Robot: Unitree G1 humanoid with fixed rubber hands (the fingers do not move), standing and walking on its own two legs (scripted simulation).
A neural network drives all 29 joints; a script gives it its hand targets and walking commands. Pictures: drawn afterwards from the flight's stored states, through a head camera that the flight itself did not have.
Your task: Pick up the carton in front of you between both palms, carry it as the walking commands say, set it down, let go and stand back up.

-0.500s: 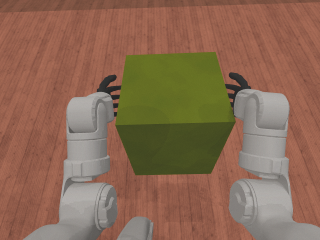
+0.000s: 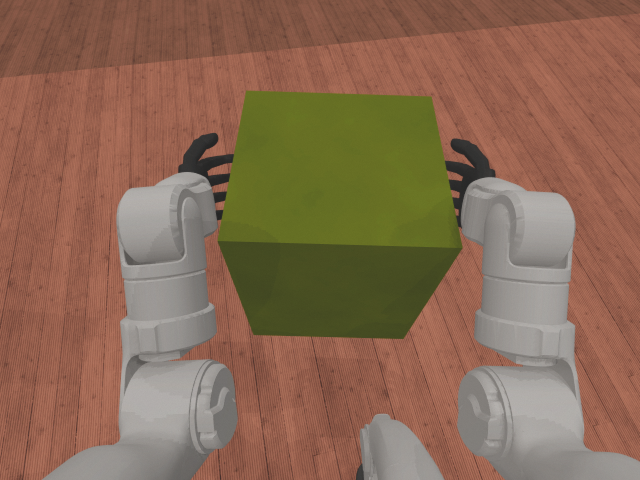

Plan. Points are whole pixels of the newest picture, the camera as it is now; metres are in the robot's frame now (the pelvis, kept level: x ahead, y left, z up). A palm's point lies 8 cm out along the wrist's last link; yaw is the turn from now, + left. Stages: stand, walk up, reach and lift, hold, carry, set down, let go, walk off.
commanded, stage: carry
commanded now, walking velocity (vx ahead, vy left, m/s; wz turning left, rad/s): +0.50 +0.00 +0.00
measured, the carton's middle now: (333, 228) +0.40 -0.03 +0.08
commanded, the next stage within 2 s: none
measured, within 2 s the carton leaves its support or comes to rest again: neither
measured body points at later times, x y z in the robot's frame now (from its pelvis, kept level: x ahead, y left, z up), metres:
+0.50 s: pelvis +0.30 -0.02 +0.02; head +0.34 -0.03 +0.47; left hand +0.68 +0.15 +0.19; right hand +0.70 -0.16 +0.19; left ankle +0.44 +0.10 -0.65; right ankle +0.23 -0.11 -0.71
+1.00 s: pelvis +0.61 -0.03 +0.05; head +0.62 -0.03 +0.50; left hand +1.00 +0.12 +0.23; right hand +1.00 -0.18 +0.22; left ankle +0.49 +0.08 -0.66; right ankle +0.72 -0.11 -0.66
